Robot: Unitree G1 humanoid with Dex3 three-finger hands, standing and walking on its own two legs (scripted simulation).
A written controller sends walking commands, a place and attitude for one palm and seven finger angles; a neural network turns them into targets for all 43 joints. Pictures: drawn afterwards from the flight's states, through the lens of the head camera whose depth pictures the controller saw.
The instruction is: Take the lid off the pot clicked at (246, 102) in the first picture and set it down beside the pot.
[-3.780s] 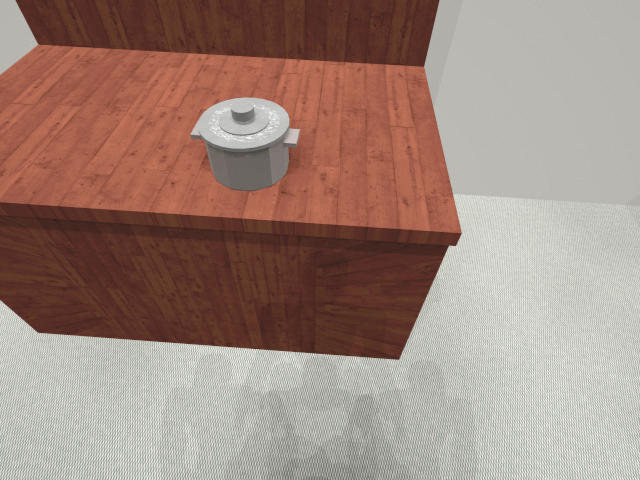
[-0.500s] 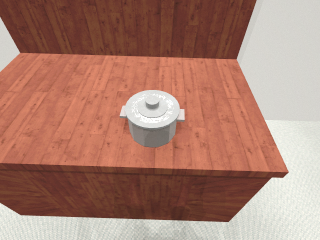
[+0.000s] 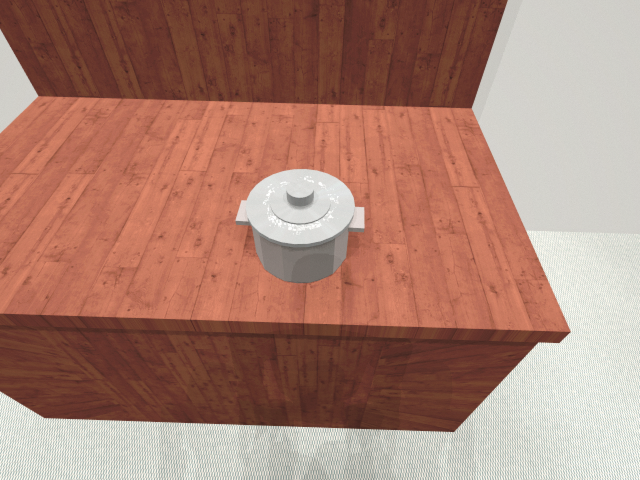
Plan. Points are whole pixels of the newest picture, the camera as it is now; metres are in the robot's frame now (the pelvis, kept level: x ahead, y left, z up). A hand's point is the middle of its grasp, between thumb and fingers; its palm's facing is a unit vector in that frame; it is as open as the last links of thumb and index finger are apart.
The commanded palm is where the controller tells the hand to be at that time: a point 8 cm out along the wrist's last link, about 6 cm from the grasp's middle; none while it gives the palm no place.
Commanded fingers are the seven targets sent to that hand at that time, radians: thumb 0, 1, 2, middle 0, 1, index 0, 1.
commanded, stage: look again from close up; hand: left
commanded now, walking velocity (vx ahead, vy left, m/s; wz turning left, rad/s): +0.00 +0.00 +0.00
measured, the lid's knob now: (300, 192) +0.54 +0.07 +0.05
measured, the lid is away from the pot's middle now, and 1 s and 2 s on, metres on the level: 0.00 0.00 0.00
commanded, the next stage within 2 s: shuffle to correct the standing spot in 0.66 s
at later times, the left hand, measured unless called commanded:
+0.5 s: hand out of the picture +0.01 +0.17 -0.19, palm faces +0.02 -0.98 -0.18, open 7.3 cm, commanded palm none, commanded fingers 0.00 0.90 0.90 -0.20 -0.30 -0.20 -0.30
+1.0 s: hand out of the picture -0.03 +0.17 -0.19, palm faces +0.00 -0.99 -0.16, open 7.4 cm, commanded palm none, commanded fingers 0.00 0.90 0.90 -0.20 -0.30 -0.20 -0.30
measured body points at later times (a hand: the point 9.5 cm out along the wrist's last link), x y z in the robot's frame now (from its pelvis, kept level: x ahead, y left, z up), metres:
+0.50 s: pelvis +0.00 +0.00 -0.01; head +0.01 +0.02 +0.44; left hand +0.01 +0.23 -0.17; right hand +0.04 -0.23 -0.15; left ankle +0.02 +0.10 -0.74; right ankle -0.08 -0.12 -0.74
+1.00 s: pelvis +0.00 +0.00 +0.00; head +0.01 +0.02 +0.44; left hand -0.02 +0.22 -0.17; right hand +0.03 -0.23 -0.15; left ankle +0.02 +0.10 -0.74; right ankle -0.08 -0.12 -0.74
